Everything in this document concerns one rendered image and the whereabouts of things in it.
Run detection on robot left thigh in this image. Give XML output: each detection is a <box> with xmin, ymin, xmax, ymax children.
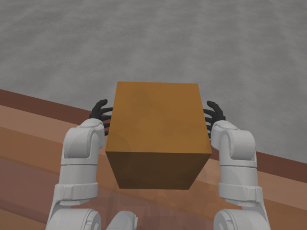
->
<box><xmin>106</xmin><ymin>211</ymin><xmax>138</xmax><ymax>230</ymax></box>

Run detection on carton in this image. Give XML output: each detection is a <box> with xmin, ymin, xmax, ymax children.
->
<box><xmin>105</xmin><ymin>81</ymin><xmax>212</xmax><ymax>190</ymax></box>

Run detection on robot right hand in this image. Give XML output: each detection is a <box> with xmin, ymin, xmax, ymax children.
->
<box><xmin>203</xmin><ymin>101</ymin><xmax>225</xmax><ymax>139</ymax></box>

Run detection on robot left forearm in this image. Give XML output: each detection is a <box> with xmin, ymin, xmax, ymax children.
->
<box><xmin>45</xmin><ymin>118</ymin><xmax>105</xmax><ymax>230</ymax></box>

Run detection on robot left upper arm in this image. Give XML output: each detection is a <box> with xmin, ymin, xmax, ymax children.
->
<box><xmin>47</xmin><ymin>208</ymin><xmax>101</xmax><ymax>230</ymax></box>

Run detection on robot right upper arm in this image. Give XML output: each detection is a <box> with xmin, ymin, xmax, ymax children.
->
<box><xmin>213</xmin><ymin>208</ymin><xmax>270</xmax><ymax>230</ymax></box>

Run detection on robot right forearm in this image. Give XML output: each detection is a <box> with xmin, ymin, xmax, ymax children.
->
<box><xmin>211</xmin><ymin>120</ymin><xmax>271</xmax><ymax>230</ymax></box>

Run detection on robot left hand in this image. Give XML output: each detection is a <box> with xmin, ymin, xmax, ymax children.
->
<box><xmin>89</xmin><ymin>99</ymin><xmax>113</xmax><ymax>136</ymax></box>

